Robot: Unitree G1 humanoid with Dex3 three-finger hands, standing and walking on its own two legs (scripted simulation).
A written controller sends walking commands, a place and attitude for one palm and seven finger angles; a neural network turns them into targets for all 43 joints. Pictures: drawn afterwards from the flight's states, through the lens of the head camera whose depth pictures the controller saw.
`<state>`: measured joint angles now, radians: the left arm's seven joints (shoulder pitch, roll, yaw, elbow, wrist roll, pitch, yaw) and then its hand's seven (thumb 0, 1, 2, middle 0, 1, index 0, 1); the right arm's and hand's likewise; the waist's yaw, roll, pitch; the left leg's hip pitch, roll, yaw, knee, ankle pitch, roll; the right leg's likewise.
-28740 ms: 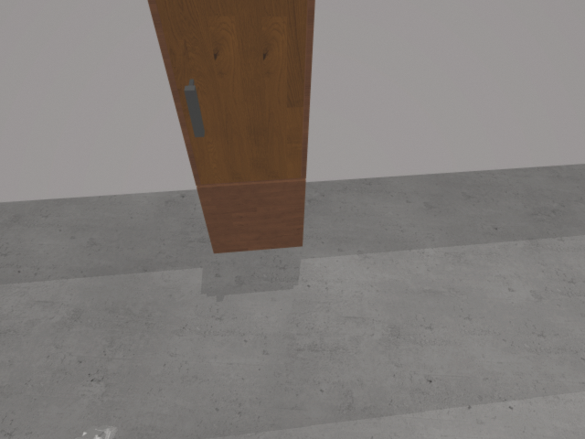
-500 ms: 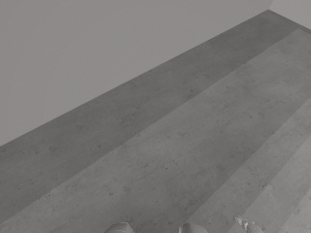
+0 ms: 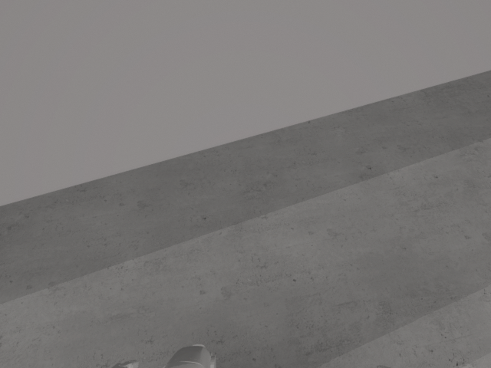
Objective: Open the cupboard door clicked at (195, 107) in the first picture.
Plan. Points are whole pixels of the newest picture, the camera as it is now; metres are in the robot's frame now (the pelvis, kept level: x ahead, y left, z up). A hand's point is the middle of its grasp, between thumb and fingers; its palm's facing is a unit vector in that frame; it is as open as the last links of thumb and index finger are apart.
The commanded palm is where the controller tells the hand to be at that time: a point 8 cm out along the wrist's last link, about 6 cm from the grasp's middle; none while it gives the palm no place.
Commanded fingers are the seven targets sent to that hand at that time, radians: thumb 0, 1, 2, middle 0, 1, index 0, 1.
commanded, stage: turn to face it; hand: left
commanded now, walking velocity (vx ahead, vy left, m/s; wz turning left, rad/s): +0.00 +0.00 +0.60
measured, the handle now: out of the picture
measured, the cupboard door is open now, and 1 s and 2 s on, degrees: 52 52 52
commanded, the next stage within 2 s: none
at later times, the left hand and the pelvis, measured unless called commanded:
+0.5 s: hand out of the picture +0.06 +0.21 -0.15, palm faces +0.27 -0.91 -0.31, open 7.3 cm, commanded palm none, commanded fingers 0.00 0.90 0.90 -0.20 -0.30 -0.20 -0.30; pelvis +0.00 -0.03 -0.01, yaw +16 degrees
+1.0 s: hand out of the picture -0.07 +0.20 -0.18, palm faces +0.59 -0.77 -0.24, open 7.3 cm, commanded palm none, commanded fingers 0.00 0.90 0.90 -0.20 -0.30 -0.20 -0.30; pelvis +0.00 -0.02 +0.00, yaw +35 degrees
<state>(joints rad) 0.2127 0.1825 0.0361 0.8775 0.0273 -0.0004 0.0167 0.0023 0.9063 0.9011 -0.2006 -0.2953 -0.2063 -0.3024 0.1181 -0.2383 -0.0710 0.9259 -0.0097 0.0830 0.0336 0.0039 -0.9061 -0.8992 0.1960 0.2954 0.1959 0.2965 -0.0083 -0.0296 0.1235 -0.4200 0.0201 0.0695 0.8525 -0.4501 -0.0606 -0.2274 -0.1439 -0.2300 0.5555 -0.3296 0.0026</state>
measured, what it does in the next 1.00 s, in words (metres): steps on the spot, turning left: left foot, then right foot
